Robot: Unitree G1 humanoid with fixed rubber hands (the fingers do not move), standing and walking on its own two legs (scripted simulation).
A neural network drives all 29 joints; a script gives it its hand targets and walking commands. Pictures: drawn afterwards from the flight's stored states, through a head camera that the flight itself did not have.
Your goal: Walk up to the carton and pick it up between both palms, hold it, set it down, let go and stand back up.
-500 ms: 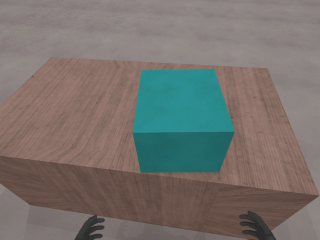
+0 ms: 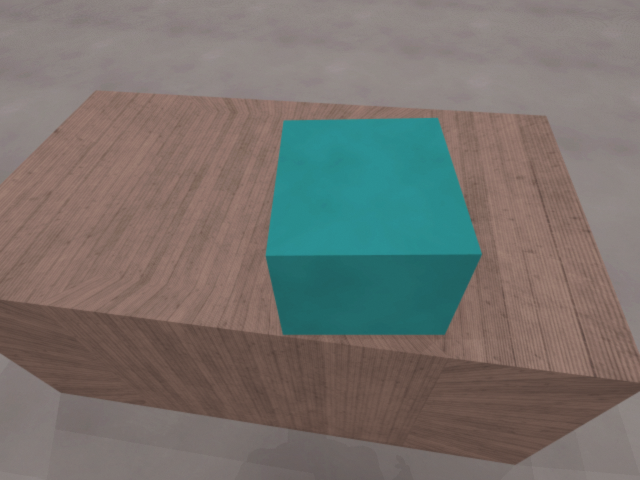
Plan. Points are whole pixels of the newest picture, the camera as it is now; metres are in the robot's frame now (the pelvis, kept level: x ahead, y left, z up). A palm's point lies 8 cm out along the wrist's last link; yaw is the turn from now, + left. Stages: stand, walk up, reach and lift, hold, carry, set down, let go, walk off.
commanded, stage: stand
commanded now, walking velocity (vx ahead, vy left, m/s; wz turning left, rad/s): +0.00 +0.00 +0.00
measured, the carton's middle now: (361, 224) +0.54 -0.05 -0.04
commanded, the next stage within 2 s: walk up in 0.98 s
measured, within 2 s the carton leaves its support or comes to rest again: neither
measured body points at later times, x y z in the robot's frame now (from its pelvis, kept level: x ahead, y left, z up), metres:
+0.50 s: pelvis +0.01 +0.00 +0.01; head +0.03 +0.00 +0.46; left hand +0.03 +0.22 -0.15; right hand +0.04 -0.22 -0.14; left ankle -0.01 +0.12 -0.72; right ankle -0.01 -0.12 -0.72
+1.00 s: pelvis +0.02 +0.01 +0.02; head +0.03 +0.01 +0.47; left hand +0.00 +0.21 -0.15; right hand +0.01 -0.19 -0.15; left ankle -0.01 +0.12 -0.72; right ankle -0.01 -0.12 -0.72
